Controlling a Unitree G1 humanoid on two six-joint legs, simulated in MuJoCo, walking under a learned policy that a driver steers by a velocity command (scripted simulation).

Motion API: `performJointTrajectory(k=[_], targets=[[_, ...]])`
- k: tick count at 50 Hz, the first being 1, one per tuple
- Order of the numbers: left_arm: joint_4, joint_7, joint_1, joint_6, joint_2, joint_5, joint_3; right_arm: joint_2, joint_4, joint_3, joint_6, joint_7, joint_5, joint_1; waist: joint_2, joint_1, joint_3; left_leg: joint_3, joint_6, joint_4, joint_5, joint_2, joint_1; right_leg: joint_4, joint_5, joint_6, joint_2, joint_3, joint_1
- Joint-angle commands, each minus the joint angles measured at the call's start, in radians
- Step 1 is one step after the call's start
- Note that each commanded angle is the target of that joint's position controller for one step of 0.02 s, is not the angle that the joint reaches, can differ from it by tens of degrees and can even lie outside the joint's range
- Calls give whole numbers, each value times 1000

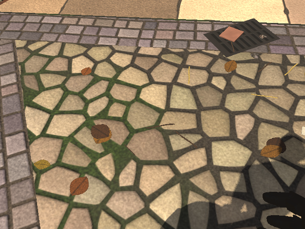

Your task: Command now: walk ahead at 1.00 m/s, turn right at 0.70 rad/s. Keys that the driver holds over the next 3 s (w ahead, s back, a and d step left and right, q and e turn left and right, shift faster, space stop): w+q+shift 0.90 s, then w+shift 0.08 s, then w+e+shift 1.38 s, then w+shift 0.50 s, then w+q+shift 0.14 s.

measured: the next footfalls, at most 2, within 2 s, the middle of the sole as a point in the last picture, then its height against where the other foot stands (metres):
left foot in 0.20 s outside the picture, level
right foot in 0.66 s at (171, 157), level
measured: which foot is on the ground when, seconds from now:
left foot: up 0.00-0.18, down 0.20-0.66, up 0.68-1.00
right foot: down 0.00-0.22, up 0.24-0.64, down 0.66-1.00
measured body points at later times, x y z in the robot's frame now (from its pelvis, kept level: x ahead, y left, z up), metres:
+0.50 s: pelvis +0.45 +0.11 +0.00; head +0.46 +0.12 +0.45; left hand +0.67 +0.35 -0.04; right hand +0.43 -0.15 -0.12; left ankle +0.36 +0.17 -0.74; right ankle +0.66 -0.04 -0.67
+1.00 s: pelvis +0.87 +0.21 -0.02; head +0.87 +0.24 +0.43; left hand +0.66 +0.43 -0.15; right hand +1.22 +0.17 -0.05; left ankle +0.96 +0.43 -0.67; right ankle +0.81 +0.01 -0.74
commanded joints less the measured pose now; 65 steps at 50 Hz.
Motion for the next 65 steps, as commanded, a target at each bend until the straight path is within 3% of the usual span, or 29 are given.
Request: performJointTrajectory(k=[1,6,8,10,11,12,13,15,16,20,24,30,32,33,34,35,38,42,45,50,54,55,56,57,58,59,60,61,65], targets=[[-69,25,-110,-20,139,-8,37,-21,-58,-6,-4,10,-4,-61,-71,-14,36,163,-25,-265,323,-74,315,-218,75,-109,-135,112,-357],[7,18,-14,-25,155,-7,37,-89,-91,-31,-11,29,47,-155,-137,62,57,151,45,-448,297,-51,156,-173,182,-89,-289,165,39],[23,14,-31,-12,186,16,42,-130,-77,-54,-9,30,53,-60,-151,-1,7,201,103,-435,129,-90,171,-78,638,-58,-337,127,214],[16,11,-118,1,202,59,37,-185,-12,-88,8,22,67,273,-180,-199,-190,245,176,-373,52,-135,522,327,1123,-31,-306,30,172],[-11,16,-101,-9,144,74,16,-244,38,-94,17,23,53,501,9,-247,-353,16,258,-301,-94,-19,909,741,814,8,-244,-14,-118],[-18,-1,48,-38,37,14,-16,-273,83,-105,11,43,46,522,466,-134,-422,-653,425,-622,-528,186,1146,1039,-105,92,-49,-29,-502],[-30,-5,-41,-63,127,-15,-13,-147,68,-80,15,39,40,482,288,-166,-314,-793,368,-734,-692,192,1134,1043,-110,55,-119,44,-639],[-99,-13,-303,-94,135,5,-19,-130,57,-73,22,46,16,415,-43,-162,-95,-546,324,-721,-382,117,857,915,-56,35,-170,21,-631],[-107,-10,-328,-102,119,28,-17,-121,58,-70,19,52,18,386,-92,-126,-61,-467,327,-727,-270,76,775,812,-41,40,-195,22,-600],[-111,-2,-310,-91,102,41,-13,-87,76,-56,27,36,53,354,-12,-50,10,-339,346,-768,-109,0,590,569,-30,116,-221,-3,-538],[-186,-9,-532,-100,53,44,-30,-108,102,-64,38,4,58,389,13,-120,83,-222,294,-801,-17,-71,359,226,292,172,-164,-68,-388],[-234,0,-604,-110,125,-2,19,-94,168,-71,53,-6,78,456,76,-128,23,-283,207,-675,146,-52,498,3,349,162,-118,-36,-154],[-207,16,-393,-114,192,-12,58,-134,151,-83,68,-4,58,401,102,7,-132,-246,159,-394,478,-82,547,19,255,120,-142,-48,74],[-165,33,-122,-99,220,-16,70,-111,108,-72,75,1,24,336,96,133,-327,-212,135,-98,415,-99,399,125,123,72,-270,38,404],[-123,25,16,-88,293,14,79,46,89,-23,64,7,55,506,-308,56,-545,-100,84,309,-235,-228,23,41,-256,-110,-573,564,823],[-111,9,11,-83,235,4,71,0,81,-10,68,-4,98,517,-452,54,-552,-50,91,477,-377,-140,-123,-93,-564,-111,-622,816,803],[-76,21,-105,-54,130,35,47,-84,34,-37,70,-3,43,209,-60,60,-103,53,100,434,-201,-26,-158,-157,-109,-24,-488,359,331],[-16,5,-204,-63,60,18,29,2,-16,-28,117,24,77,199,-118,-57,13,51,106,373,-197,79,-110,-246,73,-13,-449,88,68],[-4,10,-267,-68,118,21,42,-18,-43,-23,118,36,58,157,-81,-98,69,62,77,278,-21,90,-126,-303,213,0,-431,-94,-17],[63,4,-99,-76,209,14,49,-12,-88,-7,82,68,51,-57,22,-21,137,180,135,-147,230,-18,82,-400,352,18,-397,-254,-12],[128,14,-19,-32,308,8,47,-136,-109,-62,72,68,53,27,-129,-170,-7,260,207,-288,-21,-158,318,-75,1217,1,-471,-236,237],[136,18,-58,-21,313,9,39,-181,-46,-92,82,51,52,266,-150,-316,-129,255,233,-350,47,-159,628,178,1261,18,-444,-244,137],[118,20,-42,-28,242,21,13,-247,15,-114,96,26,46,468,-91,-371,-279,62,230,-261,-6,-9,1041,531,793,47,-371,-203,-156],[86,3,121,-54,54,-15,-39,-330,6,-117,74,30,16,433,266,-206,-515,-518,377,-462,-429,288,1289,968,-157,85,-161,-92,-450],[89,3,6,-79,203,-52,-3,-208,17,-94,63,36,6,466,118,-275,-527,-622,308,-619,-596,267,1198,1025,-153,54,-193,61,-503],[36,6,-127,-80,193,-83,5,-174,38,-81,52,35,3,424,101,-256,-284,-477,275,-651,-511,248,1040,1032,-121,67,-214,25,-603],[20,13,-165,-74,147,-65,-7,-160,66,-79,40,39,7,366,-5,-199,-138,-345,257,-676,-335,230,863,972,-70,78,-264,7,-612],[28,17,-162,-58,130,-32,-2,-110,76,-69,28,41,0,304,-8,-145,-91,-238,240,-688,-253,204,736,922,-8,81,-309,0,-573],[68,7,-78,29,54,-37,2,-31,117,-61,5,45,15,186,46,-33,2,71,194,-800,-61,163,501,852,51,101,-382,-2,-474]])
